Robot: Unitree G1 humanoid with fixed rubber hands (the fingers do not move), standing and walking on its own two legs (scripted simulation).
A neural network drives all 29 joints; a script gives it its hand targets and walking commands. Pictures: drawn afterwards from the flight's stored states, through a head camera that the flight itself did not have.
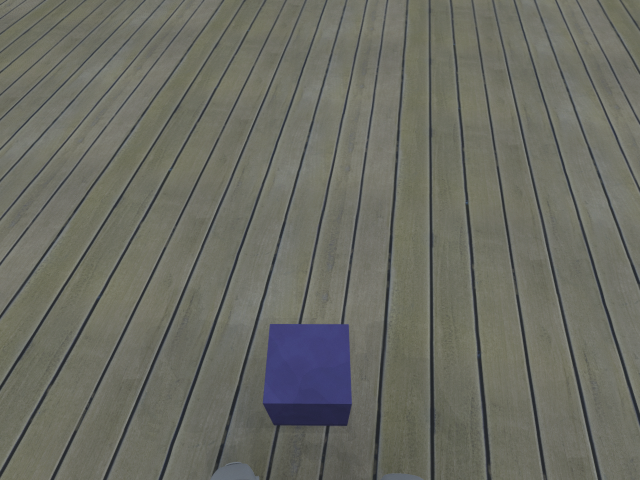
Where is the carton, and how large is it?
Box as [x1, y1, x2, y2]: [263, 324, 351, 425]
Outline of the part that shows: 270,324 263,404 273,423 300,425 346,425 351,405 348,324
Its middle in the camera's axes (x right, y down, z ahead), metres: -0.02 +0.39 +1.08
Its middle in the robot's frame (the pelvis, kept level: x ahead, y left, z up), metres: +0.42 +0.04 -0.63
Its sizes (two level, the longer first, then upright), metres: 0.210 0.200 0.250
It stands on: the floor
